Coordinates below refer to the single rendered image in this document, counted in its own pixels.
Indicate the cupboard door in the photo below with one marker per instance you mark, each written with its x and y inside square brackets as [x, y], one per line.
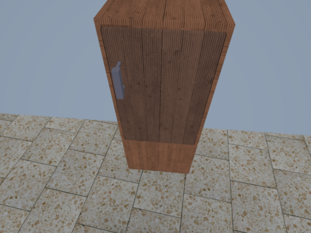
[168, 75]

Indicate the handle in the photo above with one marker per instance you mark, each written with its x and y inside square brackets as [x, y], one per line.
[117, 79]

